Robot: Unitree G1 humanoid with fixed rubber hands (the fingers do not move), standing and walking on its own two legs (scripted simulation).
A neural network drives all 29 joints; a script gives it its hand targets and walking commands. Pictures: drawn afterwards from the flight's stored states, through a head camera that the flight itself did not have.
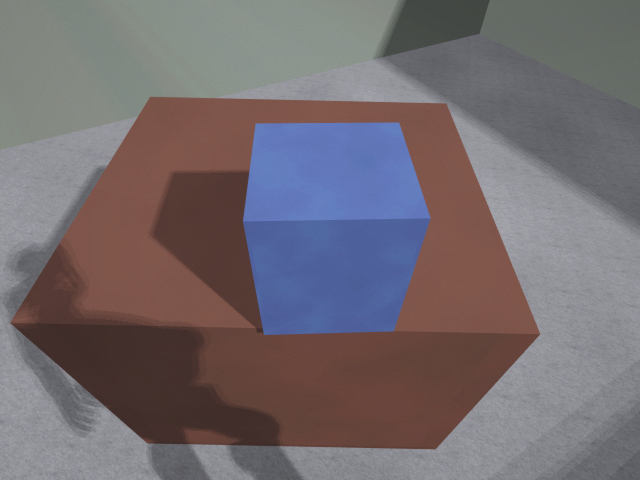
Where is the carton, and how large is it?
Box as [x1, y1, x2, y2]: [243, 122, 430, 334]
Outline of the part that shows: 398,122 256,123 243,223 264,334 393,330 430,218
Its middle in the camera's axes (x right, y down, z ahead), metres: +0.01 -0.01 +0.58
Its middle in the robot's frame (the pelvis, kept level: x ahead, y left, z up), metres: +0.45 +0.00 +0.05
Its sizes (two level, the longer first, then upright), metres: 0.207 0.197 0.255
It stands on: a pedestal, 0.70 m high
